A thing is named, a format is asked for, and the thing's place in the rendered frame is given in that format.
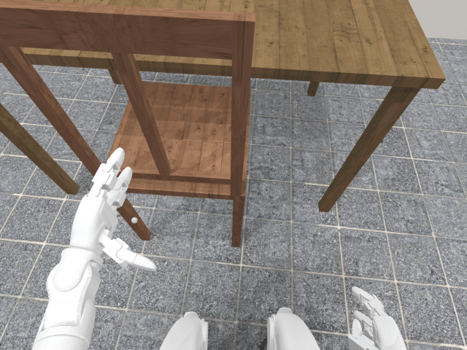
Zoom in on left robot hand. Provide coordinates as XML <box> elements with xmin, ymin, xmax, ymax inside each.
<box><xmin>69</xmin><ymin>147</ymin><xmax>156</xmax><ymax>271</ymax></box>

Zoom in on right robot thigh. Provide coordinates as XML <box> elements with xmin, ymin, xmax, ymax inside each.
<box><xmin>267</xmin><ymin>313</ymin><xmax>320</xmax><ymax>350</ymax></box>

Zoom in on chair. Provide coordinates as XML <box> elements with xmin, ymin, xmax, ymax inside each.
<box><xmin>0</xmin><ymin>0</ymin><xmax>255</xmax><ymax>247</ymax></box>

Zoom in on table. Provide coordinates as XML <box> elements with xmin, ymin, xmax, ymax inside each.
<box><xmin>0</xmin><ymin>0</ymin><xmax>446</xmax><ymax>212</ymax></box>

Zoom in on left robot thigh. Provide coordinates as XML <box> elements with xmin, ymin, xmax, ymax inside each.
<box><xmin>159</xmin><ymin>316</ymin><xmax>208</xmax><ymax>350</ymax></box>

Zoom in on right robot hand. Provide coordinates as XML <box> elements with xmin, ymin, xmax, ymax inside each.
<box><xmin>348</xmin><ymin>287</ymin><xmax>407</xmax><ymax>350</ymax></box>

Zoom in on robot left forearm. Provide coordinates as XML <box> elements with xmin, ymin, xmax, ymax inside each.
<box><xmin>32</xmin><ymin>246</ymin><xmax>103</xmax><ymax>350</ymax></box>

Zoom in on robot thigh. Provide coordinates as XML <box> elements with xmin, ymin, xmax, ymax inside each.
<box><xmin>267</xmin><ymin>313</ymin><xmax>320</xmax><ymax>350</ymax></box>
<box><xmin>159</xmin><ymin>316</ymin><xmax>208</xmax><ymax>350</ymax></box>

